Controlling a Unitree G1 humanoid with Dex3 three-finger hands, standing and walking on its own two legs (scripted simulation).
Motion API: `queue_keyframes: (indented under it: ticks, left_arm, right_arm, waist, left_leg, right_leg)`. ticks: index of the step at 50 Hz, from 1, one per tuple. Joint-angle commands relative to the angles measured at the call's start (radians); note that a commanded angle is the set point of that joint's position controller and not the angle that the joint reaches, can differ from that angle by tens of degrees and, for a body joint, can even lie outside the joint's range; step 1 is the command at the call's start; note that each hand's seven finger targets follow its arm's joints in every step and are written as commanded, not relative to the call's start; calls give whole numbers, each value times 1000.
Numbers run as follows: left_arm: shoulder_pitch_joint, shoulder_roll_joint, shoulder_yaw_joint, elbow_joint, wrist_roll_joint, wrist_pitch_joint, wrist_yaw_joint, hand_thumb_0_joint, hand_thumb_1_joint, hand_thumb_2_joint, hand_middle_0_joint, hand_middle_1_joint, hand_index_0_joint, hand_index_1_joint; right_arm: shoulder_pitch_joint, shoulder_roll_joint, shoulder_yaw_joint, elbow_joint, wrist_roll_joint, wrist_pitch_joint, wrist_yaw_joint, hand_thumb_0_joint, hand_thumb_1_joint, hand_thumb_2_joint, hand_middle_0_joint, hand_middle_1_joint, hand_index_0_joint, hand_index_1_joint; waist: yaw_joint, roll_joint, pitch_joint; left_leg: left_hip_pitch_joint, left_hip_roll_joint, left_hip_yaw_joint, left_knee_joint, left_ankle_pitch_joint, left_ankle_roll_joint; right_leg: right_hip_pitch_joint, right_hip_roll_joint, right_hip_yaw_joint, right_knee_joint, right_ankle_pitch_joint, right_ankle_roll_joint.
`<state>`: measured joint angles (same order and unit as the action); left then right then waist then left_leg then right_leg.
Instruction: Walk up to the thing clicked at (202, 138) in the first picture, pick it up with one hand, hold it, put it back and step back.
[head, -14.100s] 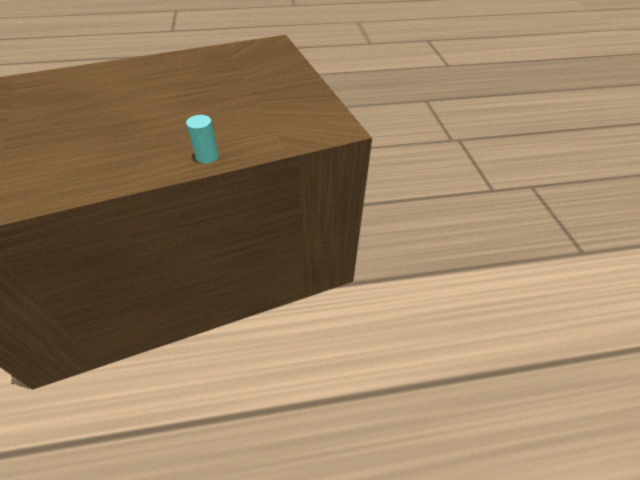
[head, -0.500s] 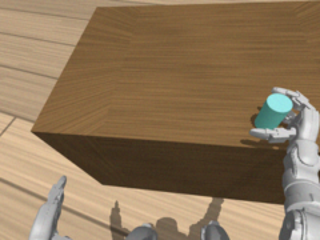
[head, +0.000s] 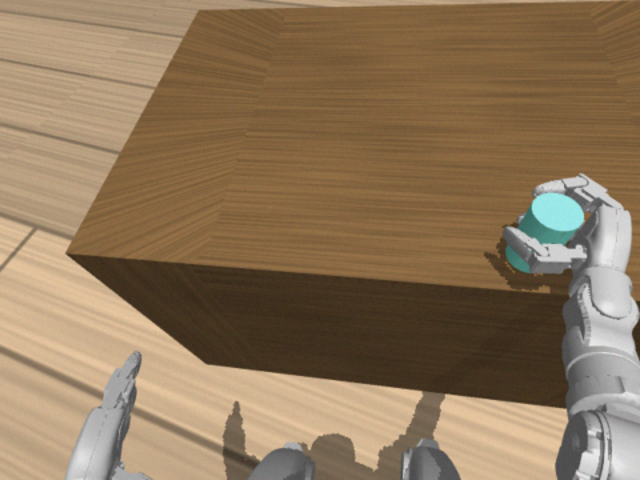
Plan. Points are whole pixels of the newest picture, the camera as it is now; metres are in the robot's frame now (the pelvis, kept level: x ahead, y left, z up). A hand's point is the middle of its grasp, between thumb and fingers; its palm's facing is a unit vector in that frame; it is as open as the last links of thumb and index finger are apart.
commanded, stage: settle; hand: right
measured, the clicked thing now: (541, 235) +0.44 -0.22 +0.01
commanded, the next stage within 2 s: lift in 0.68 s
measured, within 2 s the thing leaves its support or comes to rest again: leaves its support in 0.02 s
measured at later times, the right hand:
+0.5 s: hand (561, 205) +0.44 -0.22 +0.07, palm faces +0.21 +0.98 +0.00, open 8.6 cm
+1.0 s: hand (567, 183) +0.45 -0.22 +0.10, palm faces +0.22 +0.97 +0.02, open 8.6 cm
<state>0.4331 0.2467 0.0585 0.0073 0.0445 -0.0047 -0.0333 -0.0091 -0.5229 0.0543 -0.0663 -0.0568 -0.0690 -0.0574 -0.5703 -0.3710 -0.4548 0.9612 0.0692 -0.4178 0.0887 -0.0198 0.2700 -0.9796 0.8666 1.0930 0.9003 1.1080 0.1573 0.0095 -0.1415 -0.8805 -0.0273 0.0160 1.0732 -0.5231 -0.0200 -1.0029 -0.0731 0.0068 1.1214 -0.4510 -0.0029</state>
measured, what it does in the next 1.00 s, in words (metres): stands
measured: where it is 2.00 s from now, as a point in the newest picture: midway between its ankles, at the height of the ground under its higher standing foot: outside the picture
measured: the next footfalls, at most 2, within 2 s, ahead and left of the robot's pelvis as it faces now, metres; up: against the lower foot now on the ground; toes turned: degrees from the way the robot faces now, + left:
none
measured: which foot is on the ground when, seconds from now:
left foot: down 0.00-1.00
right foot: down 0.00-1.00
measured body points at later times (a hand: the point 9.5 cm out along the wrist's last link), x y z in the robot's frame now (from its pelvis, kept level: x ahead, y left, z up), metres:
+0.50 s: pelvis +0.00 +0.00 +0.02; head +0.09 -0.02 +0.46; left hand +0.16 +0.26 -0.01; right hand +0.43 -0.28 +0.07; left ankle +0.00 +0.14 -0.65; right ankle +0.04 -0.11 -0.65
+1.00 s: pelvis +0.01 +0.00 +0.04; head +0.08 -0.01 +0.48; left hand +0.17 +0.26 +0.00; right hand +0.43 -0.27 +0.10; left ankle +0.00 +0.14 -0.65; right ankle +0.04 -0.11 -0.65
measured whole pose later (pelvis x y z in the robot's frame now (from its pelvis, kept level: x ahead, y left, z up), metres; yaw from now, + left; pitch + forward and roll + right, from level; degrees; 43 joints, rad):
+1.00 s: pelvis +0.01 +0.00 +0.04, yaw -1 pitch +13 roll +2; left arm 0.37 0.24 0.04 0.20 0.01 -0.03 0.00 -0.01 -0.51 0.04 -0.06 -0.06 -0.07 -0.05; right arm -0.58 -0.35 -0.40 0.90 0.11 -0.31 0.08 -0.02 0.30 -1.09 0.82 1.21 0.85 1.22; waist 0.11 0.00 -0.11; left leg -0.65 -0.02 0.00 0.88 -0.46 -0.02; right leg -0.76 -0.06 -0.02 0.92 -0.39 0.00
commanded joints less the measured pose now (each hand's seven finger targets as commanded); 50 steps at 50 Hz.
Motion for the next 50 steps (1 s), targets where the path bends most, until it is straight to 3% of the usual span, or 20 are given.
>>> queue_keyframes:
  ticks: [1, 4, 7, 9, 13, 15, 17, 20, 21, 24, 26, 29, 30, 32, 35, 38, 41, 44, 48, 50]
  left_arm:
    - [17, 122, 82, -62, 0, -45, 17, 0, -532, 50, -55, -59, -58, -56]
    - [-72, 197, 132, -144, -3, -54, 34, 0, -522, 42, -53, -59, -61, -51]
    - [13, 153, 103, -69, -9, -46, 29, 0, -514, 40, -49, -59, -58, -50]
    - [-94, 161, 83, -198, -12, -59, 35, 0, -527, 45, -51, -56, -57, -50]
    - [29, 99, 49, 26, -13, -44, 27, 0, -525, 45, -50, -56, -56, -49]
    - [-69, 148, 81, -87, -14, -65, 37, 0, -518, 38, -50, -56, -58, -48]
    - [-7, 144, 84, -13, -11, -61, 32, 0, -519, 39, -49, -57, -58, -48]
    - [-58, 140, 73, -65, -19, -73, 35, 0, -520, 38, -49, -59, -58, -49]
    - [-73, 178, 112, -87, -21, -73, 41, 0, -523, 40, -48, -58, -56, -50]
    - [-17, 142, 76, -19, -21, -62, 38, 0, -528, 44, -46, -56, -52, -50]
    - [-117, 162, 84, -107, -27, -76, 46, 0, -528, 44, -46, -54, -51, -49]
    - [7, 132, 69, 37, -23, -65, 44, 0, -529, 46, -45, -54, -49, -50]
    - [-27, 118, 48, 25, -26, -68, 43, 0, -530, 45, -46, -54, -50, -50]
    - [-78, 130, 51, -30, -26, -79, 49, 0, -531, 44, -47, -51, -51, -48]
    - [1, 109, 54, 90, -25, -70, 42, 0, -527, 40, -47, -54, -53, -48]
    - [-86, 161, 76, -40, -23, -83, 48, 0, -531, 41, -46, -54, -51, -49]
    - [-23, 129, 63, 73, -28, -71, 46, 0, -518, 31, -48, -63, -60, -50]
    - [-110, 160, 81, -31, -33, -89, 51, 0, -517, 30, -46, -62, -58, -49]
    - [-54, 123, 51, 23, -36, -80, 48, 0, -520, 34, -47, -63, -58, -52]
    - [-55, 125, 52, 36, -38, -79, 52, 0, -517, 30, -46, -61, -58, -49]
  right_arm:
    - [-460, -212, 16, -244, 20, -92, -21, 0, -292, -1264, 1355, 1415, 1388, 1416]
    - [-549, -350, -34, -382, 4, -110, -36, 0, -304, -1284, 1341, 1421, 1375, 1423]
    - [-430, -187, 41, -237, 25, -83, -22, 0, -303, -1331, 1346, 1460, 1384, 1461]
    - [-547, -277, -1, -353, 30, -90, -24, 0, -312, -1318, 1353, 1451, 1390, 1452]
    - [-414, -198, 36, -132, 28, -56, -1, 0, -287, -1325, 1380, 1472, 1420, 1473]
    - [-554, -319, -22, -307, 26, -71, -2, 0, -270, -1323, 1364, 1467, 1405, 1468]
    - [-477, -233, 24, -204, 31, -51, 13, 0, -268, -1355, 1354, 1485, 1398, 1486]
    - [-538, -288, -3, -326, 41, -62, 18, 0, -315, -1330, 1327, 1449, 1365, 1450]
    - [-529, -305, -12, -304, 39, -56, 16, 0, -336, -1346, 1342, 1466, 1380, 1467]
    - [-476, -229, 21, -249, 50, -33, 15, 0, -328, -1370, 1348, 1488, 1388, 1489]
    - [-579, -296, -10, -360, 55, -48, 3, 0, -315, -1349, 1346, 1475, 1386, 1476]
    - [-458, -219, 30, -192, 48, -29, 5, 0, -327, -1385, 1358, 1504, 1399, 1505]
    - [-474, -225, 32, -241, 48, -35, 7, 0, -344, -1381, 1353, 1497, 1392, 1498]
    - [-580, -341, -17, -358, 37, -49, 0, 0, -342, -1389, 1342, 1497, 1383, 1498]
    - [-464, -228, 29, -208, 50, -23, 12, 0, -360, -1416, 1332, 1510, 1374, 1511]
    - [-533, -306, -3, -317, 44, -21, 12, 0, -371, -1425, 1341, 1520, 1383, 1521]
    - [-481, -249, 17, -273, 61, -5, 17, 0, -328, -1369, 1350, 1490, 1385, 1490]
    - [-551, -280, 5, -370, 63, -8, 4, 0, -341, -1354, 1350, 1479, 1382, 1480]
    - [-479, -200, 55, -349, 60, 12, -7, 0, -349, -1339, 1339, 1461, 1370, 1461]
    - [-484, -235, 46, -406, 60, 17, -16, 0, -385, -1350, 1358, 1474, 1387, 1475]
  waist:
    - [-5, -174, -369]
    - [-26, -232, -526]
    - [7, -155, -408]
    - [-6, -145, -551]
    - [-9, -114, -274]
    - [-22, -157, -436]
    - [-16, -145, -361]
    - [-32, -194, -473]
    - [-21, -173, -503]
    - [-25, -122, -411]
    - [-31, -118, -511]
    - [-7, -97, -334]
    - [-28, -119, -353]
    - [-47, -169, -463]
    - [-26, -141, -313]
    - [-31, -154, -500]
    - [-38, -130, -385]
    - [-45, -119, -492]
    - [-50, -116, -416]
    - [-71, -153, -442]
  left_leg:
    - [72, -24, 12, -143, 312, 34]
    - [117, -23, 13, -151, 309, 41]
    - [129, -27, 24, -181, 311, 34]
    - [204, -25, 22, -189, 383, 28]
    - [121, -17, 5, -207, 336, 23]
    - [181, -10, -8, -212, 356, 24]
    - [152, -14, -2, -213, 341, 27]
    - [185, -15, 7, -210, 353, 33]
    - [201, -19, 14, -216, 366, 31]
    - [207, -18, 13, -231, 380, 25]
    - [261, -15, 5, -241, 409, 19]
    - [198, -18, 7, -252, 381, 21]
    - [204, -13, 2, -251, 388, 22]
    - [242, -8, -12, -258, 400, 22]
    - [208, -10, -9, -263, 394, 20]
    - [276, -11, -2, -261, 466, 18]
    - [264, -11, 2, -269, 463, 17]
    - [306, -9, -1, -282, 479, 13]
    - [301, -12, 7, -295, 468, 17]
    - [324, -9, 5, -305, 489, 18]
  right_leg:
    - [413, 30, 22, -160, 265, -6]
    - [536, 22, 28, -187, 291, 3]
    - [506, 27, 30, -209, 271, -2]
    - [569, 28, 30, -196, 351, -6]
    - [426, 37, 15, -211, 275, -14]
    - [508, 35, 13, -210, 301, -12]
    - [488, 36, 8, -218, 277, -12]
    - [569, 32, 18, -234, 326, 0]
    - [599, 31, 21, -237, 341, -2]
    - [548, 37, 18, -243, 333, -8]
    - [584, 35, 18, -239, 352, -13]
    - [531, 37, 10, -252, 317, -13]
    - [539, 38, 9, -254, 331, -12]
    - [595, 37, 3, -250, 347, -11]
    - [528, 43, -1, -262, 321, -13]
    - [644, 37, 4, -255, 419, -12]
    - [590, 40, 3, -265, 408, -12]
    - [650, 37, 3, -269, 423, -16]
    - [655, 38, 2, -304, 434, -10]
    - [704, 37, -4, -307, 474, -6]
